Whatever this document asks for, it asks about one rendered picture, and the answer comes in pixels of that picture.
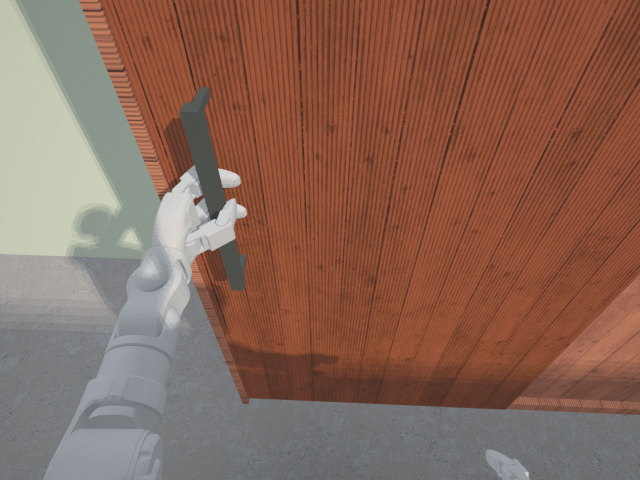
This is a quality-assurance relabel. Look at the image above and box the wardrobe door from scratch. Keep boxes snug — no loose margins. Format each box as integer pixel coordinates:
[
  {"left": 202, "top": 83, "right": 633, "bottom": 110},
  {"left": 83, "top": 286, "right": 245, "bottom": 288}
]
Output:
[
  {"left": 519, "top": 274, "right": 640, "bottom": 402},
  {"left": 100, "top": 0, "right": 640, "bottom": 410}
]

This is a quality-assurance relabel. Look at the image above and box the handle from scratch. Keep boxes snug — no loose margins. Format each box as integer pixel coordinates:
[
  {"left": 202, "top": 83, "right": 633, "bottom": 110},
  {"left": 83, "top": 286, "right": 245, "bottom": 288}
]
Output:
[{"left": 179, "top": 87, "right": 247, "bottom": 291}]

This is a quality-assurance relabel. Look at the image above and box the right robot hand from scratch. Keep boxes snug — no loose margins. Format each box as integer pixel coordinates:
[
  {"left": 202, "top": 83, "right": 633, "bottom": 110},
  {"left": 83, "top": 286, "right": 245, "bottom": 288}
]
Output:
[{"left": 485, "top": 449, "right": 530, "bottom": 480}]

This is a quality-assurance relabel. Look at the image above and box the robot left upper arm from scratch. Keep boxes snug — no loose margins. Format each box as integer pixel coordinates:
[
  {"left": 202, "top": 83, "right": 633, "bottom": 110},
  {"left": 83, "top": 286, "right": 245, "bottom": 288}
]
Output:
[{"left": 49, "top": 429, "right": 163, "bottom": 480}]

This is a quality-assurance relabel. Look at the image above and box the left robot hand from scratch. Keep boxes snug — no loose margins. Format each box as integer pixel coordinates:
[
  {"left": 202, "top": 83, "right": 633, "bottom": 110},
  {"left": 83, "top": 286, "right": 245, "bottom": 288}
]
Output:
[{"left": 151, "top": 165, "right": 247, "bottom": 266}]

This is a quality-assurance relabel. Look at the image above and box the left robot forearm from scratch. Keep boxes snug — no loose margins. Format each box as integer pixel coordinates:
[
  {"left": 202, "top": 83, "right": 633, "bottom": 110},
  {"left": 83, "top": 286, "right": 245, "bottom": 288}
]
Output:
[{"left": 43, "top": 247, "right": 192, "bottom": 480}]

